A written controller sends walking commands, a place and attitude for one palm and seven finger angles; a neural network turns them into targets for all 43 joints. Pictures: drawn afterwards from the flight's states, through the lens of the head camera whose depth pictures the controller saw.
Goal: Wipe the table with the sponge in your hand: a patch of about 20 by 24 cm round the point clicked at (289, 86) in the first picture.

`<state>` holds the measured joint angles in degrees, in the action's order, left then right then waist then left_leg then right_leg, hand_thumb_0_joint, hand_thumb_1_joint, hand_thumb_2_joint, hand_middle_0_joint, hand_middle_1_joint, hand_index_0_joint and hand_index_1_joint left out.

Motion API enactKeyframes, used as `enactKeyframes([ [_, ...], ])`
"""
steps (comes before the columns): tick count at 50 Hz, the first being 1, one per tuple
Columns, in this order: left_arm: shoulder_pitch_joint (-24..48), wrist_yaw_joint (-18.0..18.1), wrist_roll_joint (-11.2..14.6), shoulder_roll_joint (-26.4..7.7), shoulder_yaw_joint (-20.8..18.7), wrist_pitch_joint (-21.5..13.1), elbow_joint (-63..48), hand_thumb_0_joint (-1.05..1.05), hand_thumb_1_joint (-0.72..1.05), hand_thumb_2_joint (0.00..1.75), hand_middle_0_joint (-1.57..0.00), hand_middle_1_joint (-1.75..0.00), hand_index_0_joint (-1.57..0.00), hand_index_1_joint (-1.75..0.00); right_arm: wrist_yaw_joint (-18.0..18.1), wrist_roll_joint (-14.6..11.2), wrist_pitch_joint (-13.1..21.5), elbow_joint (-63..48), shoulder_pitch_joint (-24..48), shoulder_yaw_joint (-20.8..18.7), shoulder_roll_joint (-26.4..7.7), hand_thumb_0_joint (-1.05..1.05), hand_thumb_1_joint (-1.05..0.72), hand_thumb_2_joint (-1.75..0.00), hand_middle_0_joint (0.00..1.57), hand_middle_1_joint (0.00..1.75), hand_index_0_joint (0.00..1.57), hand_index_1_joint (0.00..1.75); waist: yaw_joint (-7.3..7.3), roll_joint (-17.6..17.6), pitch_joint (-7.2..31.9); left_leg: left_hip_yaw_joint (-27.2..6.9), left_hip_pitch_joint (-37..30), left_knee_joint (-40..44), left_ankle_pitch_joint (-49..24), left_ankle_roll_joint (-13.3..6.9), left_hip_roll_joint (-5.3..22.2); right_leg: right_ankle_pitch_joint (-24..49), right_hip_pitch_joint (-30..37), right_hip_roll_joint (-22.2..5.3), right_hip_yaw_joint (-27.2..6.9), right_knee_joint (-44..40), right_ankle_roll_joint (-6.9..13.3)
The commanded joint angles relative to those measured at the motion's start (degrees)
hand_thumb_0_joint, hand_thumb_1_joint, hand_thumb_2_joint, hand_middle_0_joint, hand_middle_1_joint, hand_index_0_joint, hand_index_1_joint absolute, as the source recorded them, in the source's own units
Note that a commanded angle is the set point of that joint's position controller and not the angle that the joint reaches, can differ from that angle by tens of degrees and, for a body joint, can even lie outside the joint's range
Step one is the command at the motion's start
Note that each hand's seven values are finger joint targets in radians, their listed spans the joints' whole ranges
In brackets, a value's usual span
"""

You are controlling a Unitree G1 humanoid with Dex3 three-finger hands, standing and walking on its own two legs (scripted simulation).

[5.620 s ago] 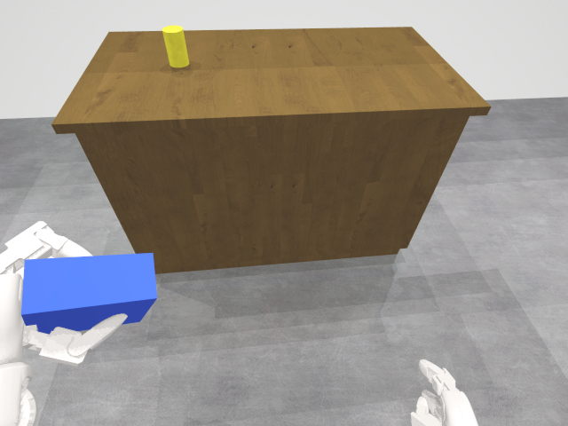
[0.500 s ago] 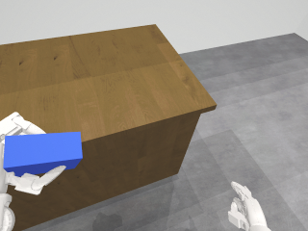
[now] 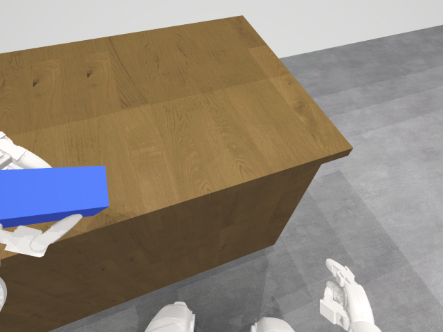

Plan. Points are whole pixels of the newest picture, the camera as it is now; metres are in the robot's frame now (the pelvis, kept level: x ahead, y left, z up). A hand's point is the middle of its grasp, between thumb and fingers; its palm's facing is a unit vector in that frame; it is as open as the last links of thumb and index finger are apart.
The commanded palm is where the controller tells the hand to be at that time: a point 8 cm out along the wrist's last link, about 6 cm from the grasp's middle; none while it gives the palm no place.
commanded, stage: come to a stop and stand still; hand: left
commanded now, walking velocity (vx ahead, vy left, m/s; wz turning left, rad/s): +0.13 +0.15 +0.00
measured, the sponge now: (66, 196) +0.25 +0.22 +0.16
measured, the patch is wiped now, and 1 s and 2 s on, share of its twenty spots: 0.00 0.00 0.00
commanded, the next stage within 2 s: look again from close up in 1.00 s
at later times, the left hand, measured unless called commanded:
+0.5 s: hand (16, 160) +0.26 +0.27 +0.21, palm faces +0.32 -0.86 -0.40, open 9.3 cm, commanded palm +0.20 +0.32 +0.21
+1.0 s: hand (48, 191) +0.26 +0.26 +0.15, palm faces +0.28 -0.88 -0.38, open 9.3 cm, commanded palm +0.20 +0.31 +0.21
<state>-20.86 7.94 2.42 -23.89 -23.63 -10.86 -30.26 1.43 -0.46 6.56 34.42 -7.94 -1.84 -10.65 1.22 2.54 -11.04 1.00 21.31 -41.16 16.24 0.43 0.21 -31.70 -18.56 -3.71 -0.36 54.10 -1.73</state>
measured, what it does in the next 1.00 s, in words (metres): steps on the spot: right foot, then right foot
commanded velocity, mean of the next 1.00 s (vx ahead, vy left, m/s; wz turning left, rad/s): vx -0.05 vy -0.07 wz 0.00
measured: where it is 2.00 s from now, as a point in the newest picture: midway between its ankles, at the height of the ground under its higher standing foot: outside the picture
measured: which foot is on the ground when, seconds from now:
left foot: down 0.00-1.00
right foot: up 0.00-0.02, down 0.04-0.24, up 0.26-0.44, down 0.46-1.00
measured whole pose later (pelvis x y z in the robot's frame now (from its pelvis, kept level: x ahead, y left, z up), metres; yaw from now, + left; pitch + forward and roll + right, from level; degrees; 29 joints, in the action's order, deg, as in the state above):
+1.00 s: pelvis +0.04 +0.03 +0.03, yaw +1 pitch -1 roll -1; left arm -26.6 6.4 1.2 -22.6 -14.2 -8.1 -24.5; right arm 2.0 -0.5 7.3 34.2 -15.6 0.9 -14.2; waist 0.3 2.8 -2.3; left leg 0.0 15.6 -29.8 13.7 0.6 1.9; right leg -10.9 -14.6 4.6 4.7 25.6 5.3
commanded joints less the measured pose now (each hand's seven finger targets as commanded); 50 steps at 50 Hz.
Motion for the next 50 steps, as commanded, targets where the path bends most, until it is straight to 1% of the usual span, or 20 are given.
enactKeyframes([
  [1, -2.83, 1.32, 0.50, -10.07, -8.64, -4.86, -16.90, 0.00, 0.10, 1.30, -1.20, -1.60, -1.20, -1.60, -0.93, -0.79, 4.67, -9.61, 4.95, -1.10, -7.77, 0.00, -0.90, -0.90, 0.20, 0.30, 0.20, 0.30, 0.54, -13.95, 17.58, -5.65, -2.03, 9.48, -3.43, -6.88, 5.81, 12.22, 12.07, 2.41, 3.98, -23.89, 0.93],
  [3, -7.88, 0.95, 1.08, -10.79, -8.30, -4.19, -15.17, 0.00, 0.10, 1.30, -1.20, -1.60, -1.20, -1.60, -1.69, -0.41, 3.44, -10.15, 4.46, -0.82, -6.30, 0.00, -0.90, -0.90, 0.20, 0.30, 0.20, 0.30, 0.18, 10.94, 14.91, 1.29, 13.88, -15.90, 8.75, -1.17, -3.00, 16.48, 17.91, -17.63, -29.44, -39.29, 9.87],
  [4, -9.57, 0.99, 2.11, -9.55, -8.82, -3.74, -13.59, 0.00, 0.10, 1.30, -1.20, -1.60, -1.20, -1.60, -2.20, -0.37, 3.21, -9.43, 4.02, -0.55, -6.97, 0.00, -0.90, -0.90, 0.20, 0.30, 0.20, 0.30, 0.62, 6.17, 13.97, -2.39, 14.79, -20.73, 8.57, 0.18, -0.43, 20.57, 16.04, -18.95, -27.93, -39.14, 11.21],
  [8, -9.26, 1.14, 2.17, -6.73, -8.67, -3.58, -7.55, 0.00, 0.10, 1.30, -1.20, -1.60, -1.20, -1.60, -1.19, -0.83, 2.11, -7.84, 3.75, 0.20, -6.45, 0.00, -0.90, -0.90, 0.20, 0.30, 0.20, 0.30, -0.78, 11.36, 11.81, -2.24, 4.79, -0.21, 5.68, -0.12, 3.65, 43.51, 14.11, -9.49, -7.13, -28.43, 8.63],
  [10, -7.83, 0.99, 1.83, -4.77, -6.72, -2.89, -3.98, 0.00, 0.10, 1.30, -1.20, -1.60, -1.20, -1.60, 0.24, -0.46, 1.83, -6.15, 3.18, 0.08, -6.76, 0.00, -0.90, -0.90, 0.20, 0.30, 0.20, 0.30, -1.61, 0.34, 15.89, 0.70, -12.40, 16.09, -17.27, -0.38, 0.26, 40.55, 9.96, -0.97, 1.37, -19.37, 2.63],
  [11, -5.05, 0.75, 2.01, -4.64, -5.37, -2.72, -6.15, 0.00, 0.10, 1.30, -1.20, -1.60, -1.20, -1.60, 0.74, -0.30, 1.84, -6.62, 3.50, -0.63, -7.99, 0.00, -0.90, -0.90, 0.20, 0.30, 0.20, 0.30, -1.47, -8.22, 17.17, -6.94, -20.39, 17.17, -36.24, -2.25, 6.74, 31.75, 2.47, 2.71, 4.01, -12.80, -0.22],
  [12, -1.12, 0.65, 1.59, -5.70, -4.49, -2.68, -9.74, 0.00, 0.10, 1.30, -1.20, -1.60, -1.20, -1.60, 0.92, 0.23, 2.01, -7.53, 3.25, -1.08, -7.80, 0.00, -0.90, -0.90, 0.20, 0.30, 0.20, 0.30, -1.07, -13.68, 19.24, -13.15, -24.88, 18.66, -47.90, -5.61, 13.26, 9.88, -3.71, 4.17, 1.99, -6.52, -0.42],
  [13, 2.31, 0.50, 1.66, -5.90, -3.45, -2.84, -10.94, 0.00, 0.10, 1.30, -1.20, -1.60, -1.20, -1.60, 0.91, 0.07, 2.40, -7.65, 2.69, -1.37, -7.58, 0.00, -0.90, -0.90, 0.20, 0.30, 0.20, 0.30, -0.47, -11.50, 19.02, -14.34, -23.28, 20.43, -42.44, -7.18, 14.66, 1.58, -3.77, 4.71, -0.82, -3.84, 0.43],
  [17, 6.83, 0.76, -0.10, -6.15, -0.78, -0.97, -20.00, 0.00, 0.10, 1.30, -1.20, -1.60, -1.20, -1.60, 0.04, 1.31, 5.11, -8.31, 3.24, -0.48, -6.23, 0.00, -0.90, -0.90, 0.20, 0.30, 0.20, 0.30, -0.02, -15.97, 19.83, -10.80, -28.22, 17.61, -54.90, -3.78, 13.28, 8.98, -4.08, 3.60, 0.71, -12.08, 1.17],
  [25, -10.23, 0.37, 2.22, -8.44, -7.89, -1.83, -15.12, 0.00, 0.10, 1.30, -1.20, -1.60, -1.20, -1.60, 0.44, 0.92, 4.31, -10.34, 4.16, 0.63, -6.07, 0.00, -0.90, -0.90, 0.20, 0.30, 0.20, 0.30, 0.22, -10.01, 19.48, -4.26, -3.78, 17.55, -14.64, -0.11, 7.10, 35.08, 18.87, 1.90, -2.94, -32.46, 2.73],
  [28, -9.92, 0.42, 3.44, -6.36, -7.18, -0.14, -8.80, 0.00, 0.10, 1.30, -1.20, -1.60, -1.20, -1.60, 1.58, -0.03, 2.77, -9.35, 3.34, -0.04, -6.80, 0.00, -0.90, -0.90, 0.20, 0.30, 0.20, 0.30, -0.69, -2.34, 17.53, -3.23, -6.30, 17.00, -1.97, -0.11, 4.16, 24.79, 11.64, -0.38, -7.90, -37.55, 3.59],
  [29, 37.33, 0.02, 4.78, -53.20, -15.66, -8.47, -27.44, 0.00, 0.10, 1.30, -1.20, -1.60, -1.20, -1.60, 7.50, -3.68, -0.30, -17.95, -16.89, 11.70, -12.71, 0.00, -0.90, -0.90, 0.20, 0.30, 0.20, 0.30, -4.18, -12.93, 18.37, -3.89, -8.22, 22.12, -15.15, -1.81, 0.60, 21.37, 24.01, 6.93, 1.27, -36.07, -0.56],
  [30, 24.64, -1.02, 2.40, -21.45, -19.94, -3.94, 1.13, 0.00, 0.10, 1.30, -1.20, -1.60, -1.20, -1.60, 6.08, -4.06, 3.27, -13.57, -5.52, 0.67, -5.88, 0.00, -0.90, -0.90, 0.20, 0.30, 0.20, 0.30, -0.90, -0.79, 18.19, -3.41, -10.01, 18.90, -9.90, -1.44, 7.10, 13.71, 10.86, 1.23, 1.14, -34.34, 0.86],
  [31, 16.53, -1.47, 2.89, -16.83, -13.25, -2.35, 5.55, 0.00, 0.10, 1.30, -1.20, -1.60, -1.20, -1.60, 3.63, -1.53, 3.94, -11.69, -2.37, 1.50, -8.42, 0.00, -0.90, -0.90, 0.20, 0.30, 0.20, 0.30, -0.78, 4.99, 14.37, -4.62, -7.98, 19.80, -7.49, -1.70, 6.03, 13.81, 6.51, 2.40, -1.09, -35.29, 1.17],
  [33, 13.84, -2.19, 3.27, -17.21, -9.15, -1.98, 9.54, 0.00, 0.10, 1.30, -1.20, -1.60, -1.20, -1.60, 1.98, -1.19, 4.29, -12.68, -1.89, 0.87, -12.49, 0.00, -0.90, -0.90, 0.20, 0.30, 0.20, 0.30, 0.69, 2.50, 12.41, -3.31, -10.07, 18.01, -4.47, -1.98, 3.55, 15.35, 1.04, 0.35, -4.40, -38.05, 2.86],
  [37, 1.20, -3.56, 2.84, -4.46, 3.61, -2.89, 4.24, 0.00, 0.10, 1.30, -1.20, -1.60, -1.20, -1.60, -1.70, -2.00, 5.68, -12.14, -3.57, 0.99, -10.73, 0.00, -0.90, -0.90, 0.20, 0.30, 0.20, 0.30, 1.87, -3.78, 14.74, -1.10, -10.21, 16.51, -4.42, -3.00, 2.75, 19.40, 3.90, -1.20, -5.49, -37.62, 1.93],
  [39, -0.25, -2.65, 2.60, -2.25, 6.31, -3.50, -0.93, 0.00, 0.10, 1.30, -1.20, -1.60, -1.20, -1.60, -2.60, -2.55, 6.29, -11.44, -0.95, 1.63, -9.32, 0.00, -0.90, -0.90, 0.20, 0.30, 0.20, 0.30, 1.80, -3.72, 15.65, -0.71, -12.22, 16.32, -4.75, -3.42, 2.83, 18.92, 4.25, -0.55, -5.13, -37.55, 1.18],
  [43, 5.77, -0.16, -0.59, -11.42, -2.80, -4.18, -9.30, 0.00, 0.10, 1.30, -1.20, -1.60, -1.20, -1.60, -0.65, -0.69, 5.84, -11.16, 0.41, 1.16, -9.80, 0.00, -0.90, -0.90, 0.20, 0.30, 0.20, 0.30, 1.50, 3.53, 14.47, -1.26, -9.07, 13.88, -0.45, -2.47, 1.69, 8.21, 2.56, -2.92, -8.00, -40.73, 3.14],
  [44, 9.38, 0.82, -0.87, -19.29, -8.17, -4.61, -13.55, 0.00, 0.10, 1.30, -1.20, -1.60, -1.20, -1.60, -0.02, -0.41, 4.97, -10.49, 1.52, 1.21, -10.26, 0.00, -0.90, -0.90, 0.20, 0.30, 0.20, 0.30, 1.07, 0.43, 15.19, -1.65, -9.97, 13.51, -0.14, -2.49, 1.65, 7.21, 1.58, -3.13, -8.90, -40.20, 3.87],
  [50, 3.51, 2.71, 0.49, -13.62, -6.18, -2.74, -14.03, 0.00, 0.10, 1.30, -1.20, -1.60, -1.20, -1.60, 1.18, 0.07, 3.62, -9.92, 0.04, 0.55, -9.65, 0.00, -0.90, -0.90, 0.20, 0.30, 0.20, 0.30, 0.10, -15.15, 17.34, -3.75, -5.62, 13.91, -1.22, -1.68, 2.17, 14.40, 7.69, -3.82, -7.57, -36.68, 5.13],
])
